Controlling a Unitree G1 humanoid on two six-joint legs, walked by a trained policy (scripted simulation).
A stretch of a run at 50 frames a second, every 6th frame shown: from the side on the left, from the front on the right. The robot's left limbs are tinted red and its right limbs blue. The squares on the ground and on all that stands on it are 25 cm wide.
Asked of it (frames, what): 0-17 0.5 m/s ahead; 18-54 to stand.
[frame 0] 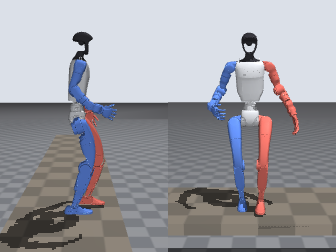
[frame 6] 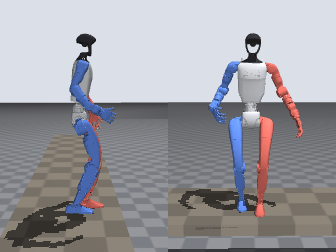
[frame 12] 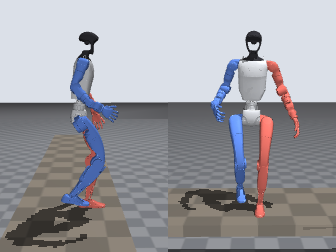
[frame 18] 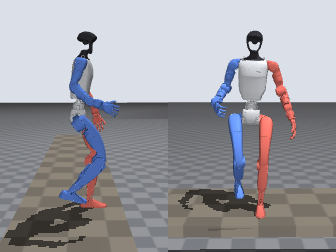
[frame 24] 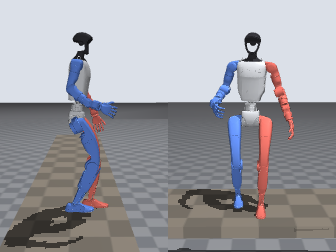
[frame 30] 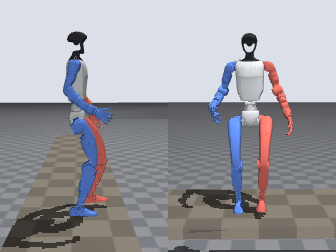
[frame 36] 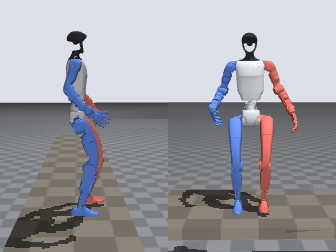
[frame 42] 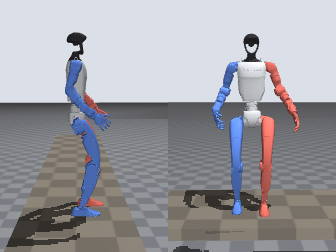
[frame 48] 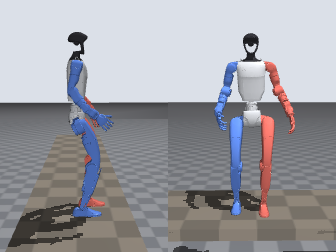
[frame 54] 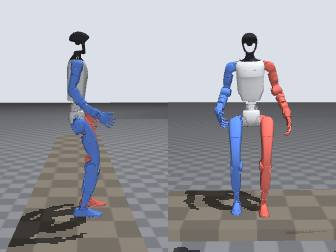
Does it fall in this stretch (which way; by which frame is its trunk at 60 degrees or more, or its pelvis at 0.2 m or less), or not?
no
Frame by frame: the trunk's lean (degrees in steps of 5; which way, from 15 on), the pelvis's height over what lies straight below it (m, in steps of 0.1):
0: 5, 0.8
6: 5, 0.8
12: 10, 0.8
18: 5, 0.8
24: 5, 0.8
30: 0, 0.8
36: 0, 0.8
42: 0, 0.8
48: 0, 0.8
54: 5, 0.8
